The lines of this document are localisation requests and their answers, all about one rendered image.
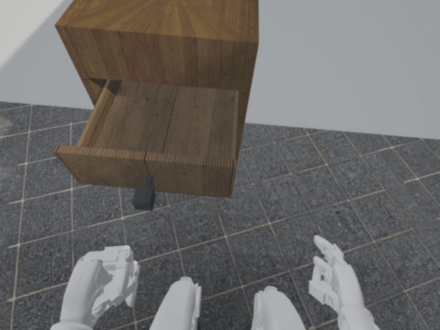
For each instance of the cabinet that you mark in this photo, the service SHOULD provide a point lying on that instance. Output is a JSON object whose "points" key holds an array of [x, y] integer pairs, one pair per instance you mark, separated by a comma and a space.
{"points": [[194, 43]]}

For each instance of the drawer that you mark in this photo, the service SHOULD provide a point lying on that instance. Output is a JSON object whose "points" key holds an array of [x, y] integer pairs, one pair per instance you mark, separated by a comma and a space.
{"points": [[185, 137]]}

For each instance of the robot left hand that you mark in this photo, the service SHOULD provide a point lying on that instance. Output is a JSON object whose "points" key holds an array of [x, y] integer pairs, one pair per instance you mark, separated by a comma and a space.
{"points": [[112, 270]]}

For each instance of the robot right forearm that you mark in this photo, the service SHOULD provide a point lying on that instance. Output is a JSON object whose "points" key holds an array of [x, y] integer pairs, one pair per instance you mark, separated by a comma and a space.
{"points": [[355, 317]]}

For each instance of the handle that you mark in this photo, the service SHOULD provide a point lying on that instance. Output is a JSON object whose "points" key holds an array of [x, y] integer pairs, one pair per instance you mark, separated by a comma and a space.
{"points": [[144, 197]]}

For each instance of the robot left thigh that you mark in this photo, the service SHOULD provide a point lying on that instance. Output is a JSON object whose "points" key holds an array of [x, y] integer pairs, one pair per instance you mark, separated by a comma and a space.
{"points": [[180, 306]]}

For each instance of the robot right hand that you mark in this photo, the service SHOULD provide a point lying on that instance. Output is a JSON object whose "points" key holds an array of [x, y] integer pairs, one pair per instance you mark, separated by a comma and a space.
{"points": [[340, 286]]}

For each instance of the robot thigh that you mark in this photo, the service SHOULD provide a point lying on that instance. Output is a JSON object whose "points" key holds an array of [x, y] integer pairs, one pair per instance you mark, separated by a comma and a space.
{"points": [[180, 306], [274, 311]]}

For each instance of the robot right thigh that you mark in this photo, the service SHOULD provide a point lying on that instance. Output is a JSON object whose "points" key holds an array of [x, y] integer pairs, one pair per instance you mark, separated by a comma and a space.
{"points": [[274, 311]]}

